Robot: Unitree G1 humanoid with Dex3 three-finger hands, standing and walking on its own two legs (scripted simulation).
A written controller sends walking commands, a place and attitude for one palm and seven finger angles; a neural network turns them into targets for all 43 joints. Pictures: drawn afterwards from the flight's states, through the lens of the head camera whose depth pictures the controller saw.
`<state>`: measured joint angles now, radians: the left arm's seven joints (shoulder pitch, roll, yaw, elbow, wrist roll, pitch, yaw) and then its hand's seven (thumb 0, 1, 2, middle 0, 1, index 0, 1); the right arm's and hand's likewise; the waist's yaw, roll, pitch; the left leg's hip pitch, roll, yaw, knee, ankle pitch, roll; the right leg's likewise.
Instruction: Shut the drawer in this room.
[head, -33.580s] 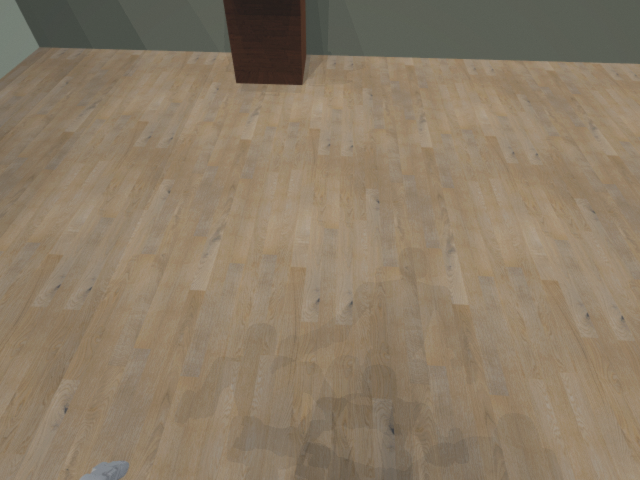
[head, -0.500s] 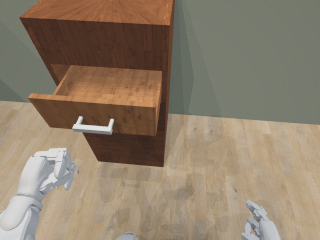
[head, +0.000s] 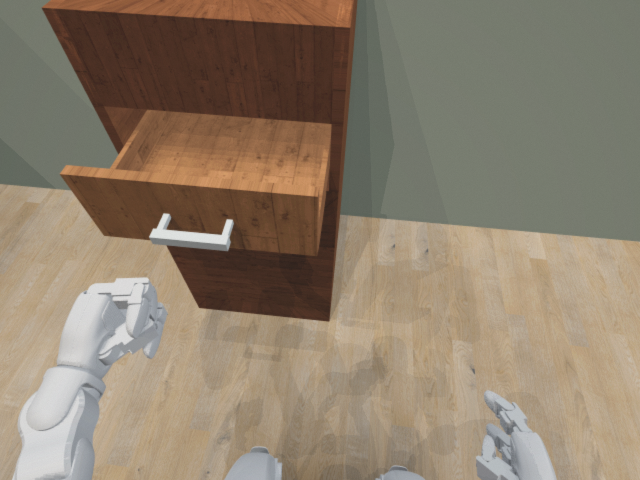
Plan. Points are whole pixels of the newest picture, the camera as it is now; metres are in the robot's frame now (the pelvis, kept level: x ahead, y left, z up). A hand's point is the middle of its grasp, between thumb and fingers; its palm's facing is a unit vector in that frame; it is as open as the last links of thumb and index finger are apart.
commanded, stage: bring the fist close to the handle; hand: left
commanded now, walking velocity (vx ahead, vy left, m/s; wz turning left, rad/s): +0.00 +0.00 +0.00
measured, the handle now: (193, 231) +0.47 +0.23 -0.02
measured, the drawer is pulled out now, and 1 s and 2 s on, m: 0.17 0.17 0.16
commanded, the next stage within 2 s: push the drawer shut in 1.16 s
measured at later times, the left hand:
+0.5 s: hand (181, 301) +0.34 +0.21 +0.00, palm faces -0.07 -1.00 -0.03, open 3.3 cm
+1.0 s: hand (198, 293) +0.36 +0.20 -0.03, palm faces -0.09 -1.00 -0.04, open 3.3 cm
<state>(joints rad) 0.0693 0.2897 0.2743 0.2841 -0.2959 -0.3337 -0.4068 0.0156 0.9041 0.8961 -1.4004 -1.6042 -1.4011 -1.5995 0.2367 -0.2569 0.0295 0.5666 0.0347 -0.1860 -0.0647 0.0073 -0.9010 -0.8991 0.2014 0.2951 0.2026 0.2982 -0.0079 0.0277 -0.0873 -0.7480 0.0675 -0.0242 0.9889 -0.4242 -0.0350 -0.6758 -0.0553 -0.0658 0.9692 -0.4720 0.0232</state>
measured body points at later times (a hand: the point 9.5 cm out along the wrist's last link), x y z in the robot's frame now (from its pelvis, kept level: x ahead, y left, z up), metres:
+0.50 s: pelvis -0.01 +0.00 -0.04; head +0.09 +0.01 +0.40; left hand +0.33 +0.26 +0.00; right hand +0.12 -0.26 -0.14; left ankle +0.04 +0.14 -0.68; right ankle +0.00 -0.14 -0.68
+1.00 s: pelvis -0.01 +0.01 -0.06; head +0.10 +0.01 +0.38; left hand +0.36 +0.25 -0.02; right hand +0.11 -0.26 -0.17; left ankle +0.04 +0.14 -0.68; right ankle +0.00 -0.14 -0.68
